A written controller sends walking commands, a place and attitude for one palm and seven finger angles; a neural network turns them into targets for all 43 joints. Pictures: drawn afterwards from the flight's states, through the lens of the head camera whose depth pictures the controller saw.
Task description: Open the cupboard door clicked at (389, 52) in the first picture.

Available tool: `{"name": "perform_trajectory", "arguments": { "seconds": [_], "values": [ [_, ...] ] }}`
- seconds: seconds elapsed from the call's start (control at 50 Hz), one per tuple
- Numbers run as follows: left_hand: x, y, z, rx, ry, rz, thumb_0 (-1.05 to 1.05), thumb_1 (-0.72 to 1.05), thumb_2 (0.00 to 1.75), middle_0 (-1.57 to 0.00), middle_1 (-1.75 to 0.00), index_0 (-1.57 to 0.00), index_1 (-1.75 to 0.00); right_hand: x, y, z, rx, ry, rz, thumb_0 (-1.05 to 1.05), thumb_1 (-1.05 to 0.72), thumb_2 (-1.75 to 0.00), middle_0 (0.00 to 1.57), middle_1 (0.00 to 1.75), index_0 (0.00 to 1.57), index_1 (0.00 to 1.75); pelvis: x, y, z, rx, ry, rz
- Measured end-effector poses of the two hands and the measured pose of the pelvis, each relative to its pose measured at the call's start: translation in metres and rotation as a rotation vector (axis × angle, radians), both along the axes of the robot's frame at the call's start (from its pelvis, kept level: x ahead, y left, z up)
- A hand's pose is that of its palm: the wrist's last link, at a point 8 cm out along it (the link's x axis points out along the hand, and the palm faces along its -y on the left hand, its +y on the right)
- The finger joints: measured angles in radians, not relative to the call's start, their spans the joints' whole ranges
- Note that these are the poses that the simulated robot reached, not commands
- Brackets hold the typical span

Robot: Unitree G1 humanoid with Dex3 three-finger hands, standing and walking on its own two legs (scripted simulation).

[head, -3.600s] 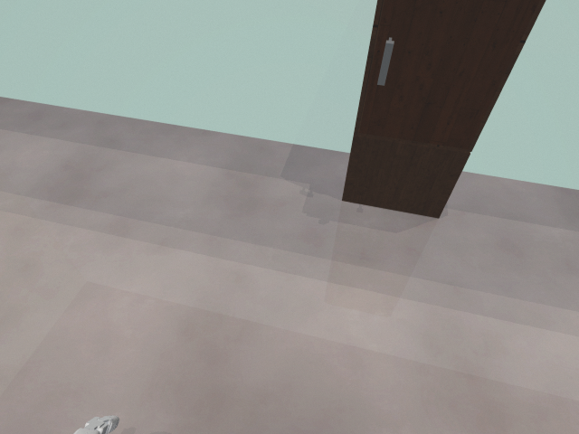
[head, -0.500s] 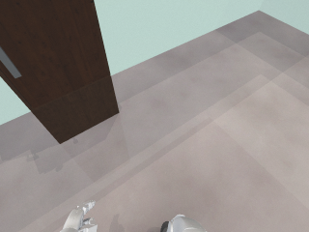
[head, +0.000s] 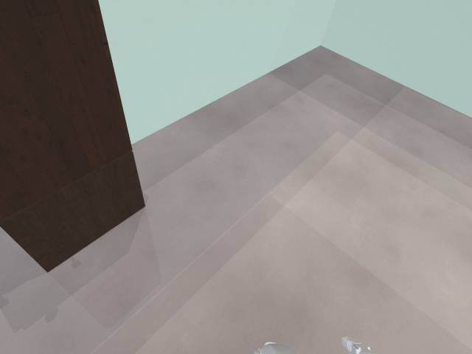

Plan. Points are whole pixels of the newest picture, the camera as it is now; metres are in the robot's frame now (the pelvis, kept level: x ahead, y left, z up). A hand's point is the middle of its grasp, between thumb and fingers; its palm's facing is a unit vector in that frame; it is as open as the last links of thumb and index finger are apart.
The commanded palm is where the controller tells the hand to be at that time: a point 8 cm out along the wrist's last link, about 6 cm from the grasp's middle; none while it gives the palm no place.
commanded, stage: walk to a spot facing it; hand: left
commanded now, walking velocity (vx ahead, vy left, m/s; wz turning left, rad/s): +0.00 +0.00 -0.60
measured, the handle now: out of the picture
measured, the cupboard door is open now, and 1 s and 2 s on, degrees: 0 0 0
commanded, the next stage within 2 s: turn to face it in 1.12 s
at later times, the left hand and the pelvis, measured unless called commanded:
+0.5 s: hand (174, 341) +0.16 +0.12 -0.15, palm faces -0.31 -0.91 -0.28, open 7.4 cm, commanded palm none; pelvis -0.02 -0.03 -0.01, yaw -19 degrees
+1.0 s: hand (166, 316) +0.21 +0.15 -0.17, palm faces -0.51 -0.85 -0.15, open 7.4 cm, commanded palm none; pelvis +0.08 -0.01 +0.01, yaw -35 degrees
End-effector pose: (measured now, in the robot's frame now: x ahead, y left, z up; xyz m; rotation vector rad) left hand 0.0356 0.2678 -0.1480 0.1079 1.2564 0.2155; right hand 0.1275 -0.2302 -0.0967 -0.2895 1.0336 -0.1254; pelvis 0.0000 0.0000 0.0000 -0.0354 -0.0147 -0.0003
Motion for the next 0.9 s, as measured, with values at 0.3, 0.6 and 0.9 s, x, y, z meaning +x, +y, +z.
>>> {"name": "perform_trajectory", "arguments": {
  "seconds": [0.3, 0.6, 0.9],
  "values": [
    [0.075, -0.031, 0.013, 0.003, 0.011, -0.291, 0.01, 0.91, 0.90, -0.19, -0.29, -0.19, -0.30, -0.152, -0.020, -0.023, 0.050, 0.203, -0.364, 0.01, -0.90, -0.89, 0.20, 0.30, 0.21, 0.30, -0.009, 0.000, 0.003, 0.001, 0.003, -0.220],
    [0.131, -0.108, 0.037, 0.043, -0.142, -0.502, 0.00, 0.91, 0.89, -0.20, -0.29, -0.20, -0.30, -0.207, -0.056, -0.040, 0.120, 0.219, -0.536, 0.01, -0.91, -0.89, 0.20, 0.30, 0.20, 0.30, -0.012, -0.035, 0.002, 0.042, -0.004, -0.378],
    [0.143, -0.060, -0.009, -0.013, 0.107, -0.549, 0.01, 0.91, 0.89, -0.20, -0.30, -0.20, -0.30, -0.114, -0.041, -0.009, 0.001, -0.002, -0.573, 0.01, -0.90, -0.89, 0.20, 0.30, 0.20, 0.30, 0.054, -0.007, -0.006, 0.008, -0.004, -0.554]
  ]
}}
